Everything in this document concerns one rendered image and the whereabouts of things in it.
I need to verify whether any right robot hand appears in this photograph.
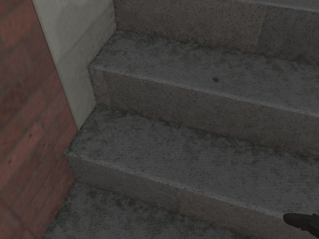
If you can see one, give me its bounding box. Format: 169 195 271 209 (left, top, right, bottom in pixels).
283 213 319 239

